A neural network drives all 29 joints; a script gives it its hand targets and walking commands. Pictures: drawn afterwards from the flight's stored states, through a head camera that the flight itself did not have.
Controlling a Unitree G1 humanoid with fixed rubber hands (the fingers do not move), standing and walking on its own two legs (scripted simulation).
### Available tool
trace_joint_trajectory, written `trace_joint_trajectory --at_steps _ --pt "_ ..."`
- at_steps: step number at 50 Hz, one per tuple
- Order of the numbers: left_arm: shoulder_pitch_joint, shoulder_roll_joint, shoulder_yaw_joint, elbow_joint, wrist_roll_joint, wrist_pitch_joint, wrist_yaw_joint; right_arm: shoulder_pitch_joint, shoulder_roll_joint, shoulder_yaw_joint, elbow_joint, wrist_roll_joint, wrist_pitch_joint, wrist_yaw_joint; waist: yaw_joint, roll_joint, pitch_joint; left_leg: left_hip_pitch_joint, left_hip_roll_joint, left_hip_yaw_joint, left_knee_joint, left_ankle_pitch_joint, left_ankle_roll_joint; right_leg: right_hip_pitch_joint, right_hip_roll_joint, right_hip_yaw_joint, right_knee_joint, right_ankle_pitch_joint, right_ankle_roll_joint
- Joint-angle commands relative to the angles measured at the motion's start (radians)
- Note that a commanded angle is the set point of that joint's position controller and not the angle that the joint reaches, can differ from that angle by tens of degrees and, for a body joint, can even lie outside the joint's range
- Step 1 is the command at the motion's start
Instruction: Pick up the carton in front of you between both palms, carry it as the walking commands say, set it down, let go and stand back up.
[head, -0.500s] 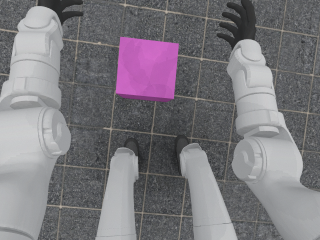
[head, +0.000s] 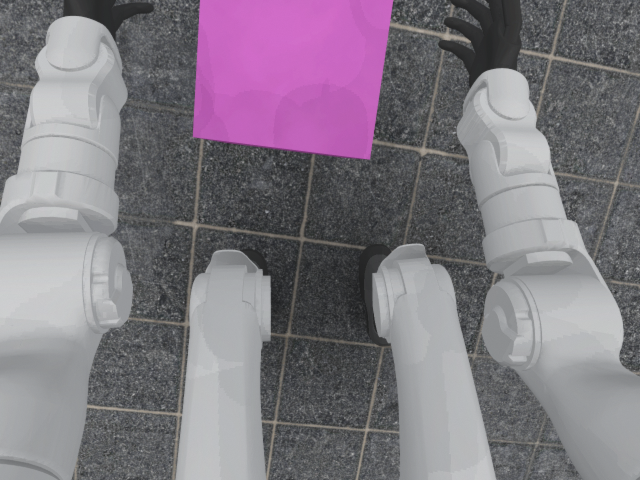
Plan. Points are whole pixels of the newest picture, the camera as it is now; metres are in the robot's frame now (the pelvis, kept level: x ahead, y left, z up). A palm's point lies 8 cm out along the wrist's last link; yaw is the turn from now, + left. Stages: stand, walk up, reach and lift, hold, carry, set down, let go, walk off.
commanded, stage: reach and lift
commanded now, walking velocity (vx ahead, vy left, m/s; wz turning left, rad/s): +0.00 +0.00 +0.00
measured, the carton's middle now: (292, 79) +0.51 +0.05 -0.35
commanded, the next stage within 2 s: none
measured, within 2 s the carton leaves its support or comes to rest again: leaves its support in 1.14 s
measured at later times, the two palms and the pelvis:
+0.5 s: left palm (154, 51) +0.53 +0.22 -0.29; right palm (444, 79) +0.51 -0.15 -0.28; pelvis -0.02 +0.01 -0.10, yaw -1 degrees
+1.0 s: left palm (172, 49) +0.53 +0.19 -0.28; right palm (414, 73) +0.51 -0.11 -0.28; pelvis -0.03 +0.00 -0.10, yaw +0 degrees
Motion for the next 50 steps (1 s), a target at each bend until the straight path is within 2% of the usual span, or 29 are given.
trace_joint_trajectory --at_steps 1,4,5,9,15,17,19,21,23,25,27,28,30,33,39,40,41,43,45,46,47,48,50 --pt "-0.376 0.172 -0.048 -0.091 -0.076 0.013 -0.012 -0.286 -0.098 0.020 -0.056 0.049 0.021 -0.028 -0.012 0.098 -1.235 0.652 0.011 0.113 -0.019 0.337 0.004 0.601 0.012 -0.117 0.008 0.340 0.021" --pt "-0.433 0.174 -0.060 -0.029 -0.081 0.023 -0.020 -0.345 -0.111 0.008 0.002 0.039 0.025 -0.026 -0.026 0.103 -1.128 0.571 0.027 0.112 0.012 0.232 0.003 0.560 0.002 -0.118 0.046 0.262 0.014" --pt "-0.439 0.173 -0.064 0.027 -0.075 0.026 -0.023 -0.360 -0.110 0.002 0.048 0.030 0.024 -0.021 -0.030 0.097 -1.053 0.514 0.032 0.110 0.020 0.185 0.005 0.532 -0.003 -0.120 0.058 0.221 0.012" --pt "-0.479 0.173 -0.049 0.150 -0.032 0.015 -0.026 -0.449 -0.125 -0.030 0.139 0.001 0.007 0.002 -0.019 0.088 -0.862 0.401 0.047 0.086 0.060 0.087 0.015 0.422 -0.011 -0.118 0.106 0.126 0.013" --pt "-0.557 0.210 -0.068 0.152 -0.037 -0.032 0.003 -0.516 -0.148 -0.001 0.185 0.026 -0.036 0.020 0.004 0.077 -0.902 0.462 0.055 0.069 0.140 0.194 0.020 0.420 -0.018 -0.117 0.198 0.211 0.021" --pt "-0.581 0.212 -0.082 0.126 -0.056 -0.045 0.015 -0.533 -0.156 0.021 0.174 0.045 -0.050 0.019 0.005 0.077 -0.953 0.507 0.054 0.067 0.165 0.250 0.020 0.434 -0.019 -0.124 0.229 0.259 0.023" --pt "-0.596 0.227 -0.090 0.113 -0.075 -0.055 0.027 -0.549 -0.169 0.045 0.172 0.067 -0.059 0.014 0.020 0.068 -0.986 0.527 0.050 0.064 0.179 0.280 0.023 0.434 -0.016 -0.126 0.253 0.282 0.021" --pt "-0.583 0.211 -0.105 0.060 -0.094 -0.064 0.035 -0.533 -0.170 0.059 0.136 0.083 -0.070 0.008 0.014 0.071 -1.035 0.576 0.044 0.062 0.192 0.358 0.024 0.445 -0.009 -0.134 0.273 0.343 0.022" --pt "-0.551 0.174 -0.136 0.054 -0.108 -0.064 0.039 -0.489 -0.159 0.085 0.162 0.114 -0.077 0.011 0.018 0.106 -1.074 0.654 0.036 0.074 0.205 0.427 0.019 0.436 0.001 -0.143 0.281 0.385 0.022" --pt "-0.511 0.130 -0.148 0.079 -0.114 -0.057 0.039 -0.446 -0.134 0.097 0.200 0.125 -0.074 0.017 0.020 0.117 -1.029 0.670 0.034 0.070 0.206 0.445 0.017 0.379 0.006 -0.150 0.287 0.372 0.024" --pt "-0.470 0.101 -0.146 0.105 -0.106 -0.049 0.036 -0.418 -0.140 0.076 0.230 0.110 -0.073 0.020 0.018 0.131 -0.978 0.663 0.031 0.070 0.204 0.421 0.010 0.330 0.010 -0.150 0.281 0.333 0.020" --pt "-0.454 0.092 -0.146 0.113 -0.105 -0.044 0.033 -0.401 -0.137 0.060 0.241 0.093 -0.072 0.019 -0.006 0.118 -0.942 0.626 0.034 0.069 0.200 0.384 0.007 0.323 0.012 -0.152 0.272 0.314 0.021" --pt "-0.455 0.085 -0.142 0.129 -0.096 -0.038 0.028 -0.412 -0.152 0.020 0.240 0.058 -0.075 0.015 -0.026 0.106 -0.883 0.560 0.034 0.062 0.194 0.328 0.006 0.312 0.009 -0.147 0.264 0.284 0.018" --pt "-0.458 0.079 -0.124 0.143 -0.092 -0.039 0.023 -0.437 -0.153 -0.005 0.228 0.022 -0.083 0.010 -0.040 0.073 -0.830 0.456 0.032 0.060 0.193 0.266 0.008 0.334 0.003 -0.136 0.254 0.263 0.014" --pt "-0.522 0.074 -0.135 0.121 -0.078 -0.050 0.022 -0.515 -0.065 0.061 0.238 0.067 -0.072 0.024 0.025 0.081 -0.806 0.399 0.033 0.082 0.176 0.192 0.016 0.366 0.009 -0.116 0.247 0.221 0.006" --pt "-0.543 0.051 -0.142 0.118 -0.083 -0.051 0.020 -0.543 -0.018 0.090 0.223 0.078 -0.070 0.029 0.040 0.056 -0.809 0.393 0.031 0.084 0.169 0.187 0.022 0.383 0.014 -0.118 0.244 0.219 0.008" --pt "-0.565 0.026 -0.144 0.116 -0.076 -0.052 0.017 -0.575 0.012 0.103 0.216 0.085 -0.068 0.032 0.053 0.061 -0.805 0.385 0.028 0.091 0.167 0.177 0.023 0.393 0.021 -0.115 0.244 0.216 0.007" --pt "-0.661 -0.112 -0.183 0.093 -0.082 -0.048 -0.002 -0.663 0.165 0.150 0.200 0.088 -0.062 0.048 0.063 0.039 -0.846 0.396 0.018 0.092 0.168 0.175 0.033 0.442 0.038 -0.116 0.249 0.229 0.008" --pt "-0.756 -0.367 -0.249 0.092 -0.089 -0.031 -0.055 -0.746 0.404 0.185 0.176 0.075 -0.049 0.087 0.041 0.040 -0.863 0.418 0.004 0.091 0.178 0.181 0.036 0.449 0.060 -0.125 0.260 0.243 0.005" --pt "-0.762 -0.506 -0.254 0.116 -0.065 -0.015 -0.091 -0.787 0.515 0.180 0.169 0.051 -0.038 0.116 0.035 0.044 -0.832 0.414 -0.008 0.096 0.186 0.174 0.037 0.446 0.068 -0.129 0.264 0.231 0.002" --pt "-0.746 -0.586 -0.226 0.123 -0.026 0.001 -0.122 -0.798 0.583 0.155 0.175 0.019 -0.020 0.141 0.037 0.049 -0.791 0.391 -0.017 0.105 0.194 0.161 0.034 0.442 0.076 -0.130 0.269 0.212 0.001" --pt "-0.740 -0.741 -0.237 0.102 -0.012 0.020 -0.160 -0.819 0.680 0.147 0.155 -0.016 -0.007 0.178 0.016 0.052 -0.774 0.388 -0.028 0.107 0.207 0.172 0.037 0.421 0.085 -0.137 0.273 0.208 -0.003" --pt "-0.715 -0.914 -0.214 0.061 0.007 0.049 -0.217 -0.828 0.799 0.114 0.164 -0.067 0.022 0.238 0.017 0.067 -0.756 0.379 -0.044 0.110 0.209 0.221 0.035 0.358 0.100 -0.149 0.277 0.217 -0.009"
